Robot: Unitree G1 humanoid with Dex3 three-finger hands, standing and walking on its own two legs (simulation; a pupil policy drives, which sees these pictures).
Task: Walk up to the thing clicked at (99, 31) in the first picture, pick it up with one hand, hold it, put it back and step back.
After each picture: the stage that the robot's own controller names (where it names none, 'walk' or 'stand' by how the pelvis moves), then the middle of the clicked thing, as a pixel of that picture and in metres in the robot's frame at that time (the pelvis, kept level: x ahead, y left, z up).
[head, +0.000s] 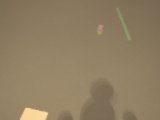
stand; (100, 29) +1.72 -0.31 -0.72
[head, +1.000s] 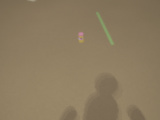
walk; (81, 37) +1.61 +0.06 -0.70
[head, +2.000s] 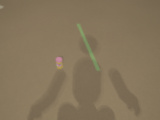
walk; (59, 62) +1.07 +0.25 -0.71
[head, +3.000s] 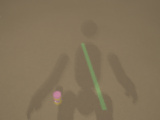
walk; (57, 97) +0.68 +0.19 -0.70
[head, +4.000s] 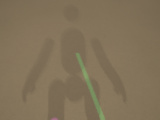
stand; out of the picture +0.44 +0.14 -0.70
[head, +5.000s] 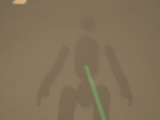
stand; out of the picture +0.40 +0.15 -0.72
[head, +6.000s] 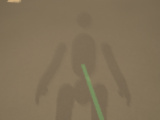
stand; out of the picture +0.39 +0.16 -0.72
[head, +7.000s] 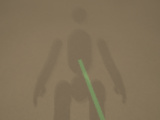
stand; out of the picture +0.40 +0.17 -0.72
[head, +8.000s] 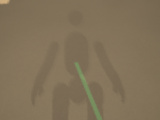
stand; out of the picture +0.39 +0.19 -0.72
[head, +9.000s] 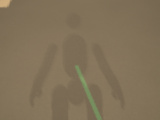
stand; out of the picture +0.38 +0.17 -0.72
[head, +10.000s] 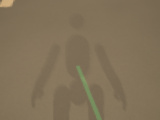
stand; out of the picture +0.38 +0.17 -0.73
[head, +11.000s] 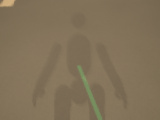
stand; out of the picture +0.38 +0.17 -0.73
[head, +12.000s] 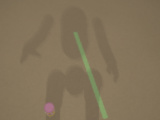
go down; (49, 109) +0.42 +0.15 -0.65
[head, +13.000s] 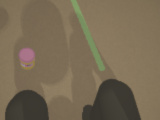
go down; (27, 59) +0.50 +0.15 -0.31
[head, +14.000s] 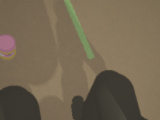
close in; (6, 47) +0.50 +0.17 -0.27
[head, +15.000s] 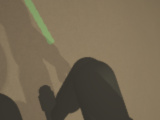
close in; out of the picture +0.50 +0.20 -0.24
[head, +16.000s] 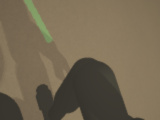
close; out of the picture +0.48 +0.20 -0.25
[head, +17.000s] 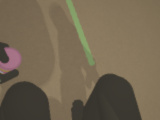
lift; (7, 62) +0.40 +0.20 -0.15
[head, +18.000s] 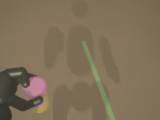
lift; (37, 95) +0.32 +0.14 +0.01
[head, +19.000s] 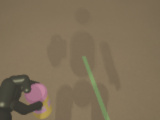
hold; (39, 101) +0.31 +0.14 +0.00
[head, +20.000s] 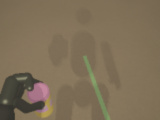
hold; (41, 100) +0.31 +0.14 +0.00
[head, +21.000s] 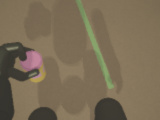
crouch; (34, 67) +0.42 +0.13 -0.09
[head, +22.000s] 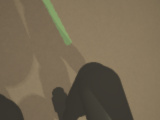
lower; out of the picture +0.49 +0.19 -0.21
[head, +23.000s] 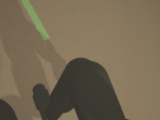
lower; out of the picture +0.47 +0.21 -0.26
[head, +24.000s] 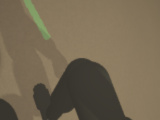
lower; out of the picture +0.47 +0.21 -0.26
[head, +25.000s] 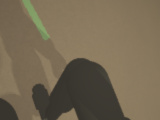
lower; out of the picture +0.47 +0.20 -0.26
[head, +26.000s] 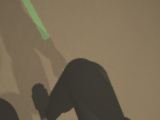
loosen; out of the picture +0.48 +0.19 -0.26
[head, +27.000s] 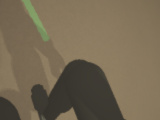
open; out of the picture +0.46 +0.18 -0.28
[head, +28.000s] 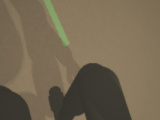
stand; out of the picture +0.47 +0.17 -0.27
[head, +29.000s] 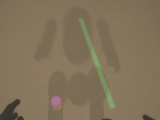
stand; (56, 103) +0.42 +0.11 -0.56
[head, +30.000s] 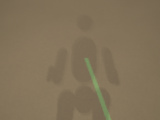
stand; out of the picture +0.40 +0.11 -0.67
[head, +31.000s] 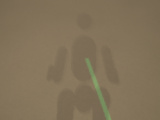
stand; out of the picture +0.39 +0.10 -0.67
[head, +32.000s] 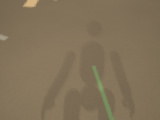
stand; out of the picture +0.41 +0.10 -0.72
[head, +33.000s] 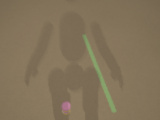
walk; (66, 108) +0.46 +0.06 -0.70
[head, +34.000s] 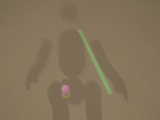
walk; (65, 91) +0.64 +0.11 -0.70
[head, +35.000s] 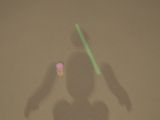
stand; (60, 69) +0.96 +0.19 -0.70
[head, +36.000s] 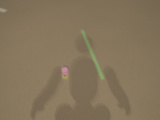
stand; (64, 73) +0.98 +0.13 -0.72
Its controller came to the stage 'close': yes
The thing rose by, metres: 0.72
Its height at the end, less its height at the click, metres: +0.00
